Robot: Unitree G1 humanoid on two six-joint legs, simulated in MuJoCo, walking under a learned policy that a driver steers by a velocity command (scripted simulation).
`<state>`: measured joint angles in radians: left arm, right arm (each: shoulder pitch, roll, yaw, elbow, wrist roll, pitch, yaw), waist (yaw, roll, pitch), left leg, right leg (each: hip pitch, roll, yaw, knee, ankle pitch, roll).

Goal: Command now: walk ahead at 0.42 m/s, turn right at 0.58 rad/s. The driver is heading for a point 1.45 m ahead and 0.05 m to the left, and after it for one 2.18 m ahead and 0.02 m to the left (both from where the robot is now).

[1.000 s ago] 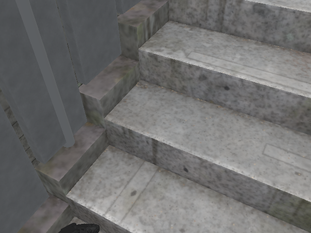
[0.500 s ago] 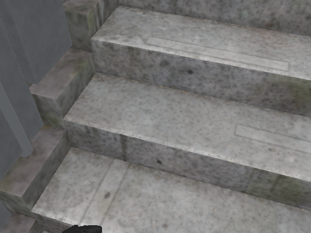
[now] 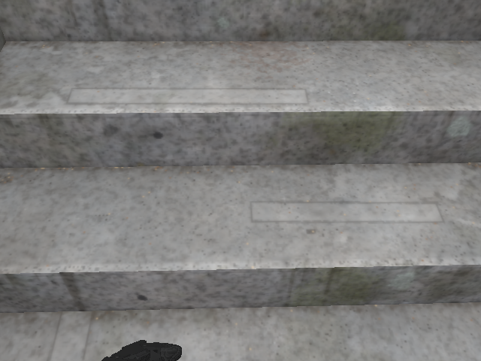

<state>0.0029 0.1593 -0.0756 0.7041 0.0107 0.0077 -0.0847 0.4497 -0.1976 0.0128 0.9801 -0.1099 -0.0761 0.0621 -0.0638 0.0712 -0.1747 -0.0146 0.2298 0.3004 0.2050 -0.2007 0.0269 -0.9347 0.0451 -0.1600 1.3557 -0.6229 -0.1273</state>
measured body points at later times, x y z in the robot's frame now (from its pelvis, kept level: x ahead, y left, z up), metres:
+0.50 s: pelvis +0.23 -0.03 +0.19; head +0.24 -0.03 +0.64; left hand +0.24 +0.19 +0.04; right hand +0.45 -0.25 +0.14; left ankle +0.33 +0.04 -0.44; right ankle +0.07 -0.08 -0.52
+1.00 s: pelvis +0.50 -0.15 +0.32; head +0.51 -0.14 +0.77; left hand +0.84 -0.10 +0.30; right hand +0.35 -0.26 +0.18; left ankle +0.34 +0.03 -0.40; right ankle +0.61 -0.28 -0.28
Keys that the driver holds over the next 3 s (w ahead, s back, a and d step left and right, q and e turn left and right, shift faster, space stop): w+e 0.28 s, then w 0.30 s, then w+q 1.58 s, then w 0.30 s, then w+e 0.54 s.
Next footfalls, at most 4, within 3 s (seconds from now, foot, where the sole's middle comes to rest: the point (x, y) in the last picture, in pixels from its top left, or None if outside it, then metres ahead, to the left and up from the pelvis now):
0.44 left None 0.37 0.03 -0.47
0.96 right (370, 220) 0.65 -0.29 -0.31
1.52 left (258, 84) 0.93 -0.07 -0.15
1.98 right None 1.23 -0.21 0.02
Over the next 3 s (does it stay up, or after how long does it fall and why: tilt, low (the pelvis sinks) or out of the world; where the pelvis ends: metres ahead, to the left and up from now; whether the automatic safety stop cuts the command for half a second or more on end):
stays up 1.43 0.20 0.94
